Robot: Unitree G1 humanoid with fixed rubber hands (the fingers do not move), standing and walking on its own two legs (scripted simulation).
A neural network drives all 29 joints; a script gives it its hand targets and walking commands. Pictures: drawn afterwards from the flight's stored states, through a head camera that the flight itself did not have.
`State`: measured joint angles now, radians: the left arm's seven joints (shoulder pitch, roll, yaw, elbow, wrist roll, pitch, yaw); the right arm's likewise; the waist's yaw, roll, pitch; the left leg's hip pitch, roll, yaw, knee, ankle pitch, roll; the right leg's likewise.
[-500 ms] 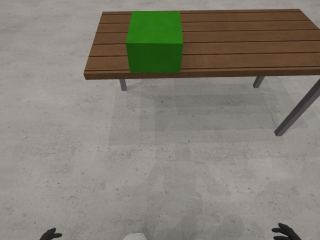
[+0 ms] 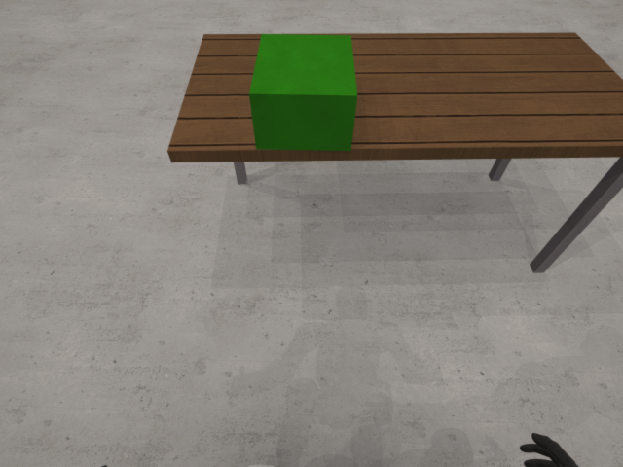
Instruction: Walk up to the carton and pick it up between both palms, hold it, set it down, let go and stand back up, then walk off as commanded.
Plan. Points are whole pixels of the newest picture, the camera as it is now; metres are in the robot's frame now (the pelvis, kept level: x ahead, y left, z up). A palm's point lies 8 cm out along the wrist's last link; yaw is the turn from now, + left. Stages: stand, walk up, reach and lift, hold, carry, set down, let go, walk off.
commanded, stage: stand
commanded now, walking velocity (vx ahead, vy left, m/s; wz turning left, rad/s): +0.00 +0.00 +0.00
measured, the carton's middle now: (305, 90) +0.95 +0.03 -0.05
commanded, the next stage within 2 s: none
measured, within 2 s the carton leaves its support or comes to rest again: neither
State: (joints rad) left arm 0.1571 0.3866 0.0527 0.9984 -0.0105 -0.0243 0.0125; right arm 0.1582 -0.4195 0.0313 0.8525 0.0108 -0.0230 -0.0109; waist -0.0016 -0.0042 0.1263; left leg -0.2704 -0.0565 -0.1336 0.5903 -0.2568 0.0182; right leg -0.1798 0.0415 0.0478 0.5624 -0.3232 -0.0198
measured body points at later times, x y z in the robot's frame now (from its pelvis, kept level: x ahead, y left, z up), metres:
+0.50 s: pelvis -0.01 +0.00 +0.01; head +0.02 +0.01 +0.45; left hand +0.07 +0.32 -0.12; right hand +0.10 -0.32 -0.10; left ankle +0.04 +0.12 -0.73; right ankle -0.01 -0.12 -0.73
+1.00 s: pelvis -0.01 +0.00 +0.01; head +0.02 +0.01 +0.45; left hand +0.07 +0.32 -0.12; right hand +0.10 -0.32 -0.10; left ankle +0.04 +0.12 -0.73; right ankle -0.01 -0.12 -0.73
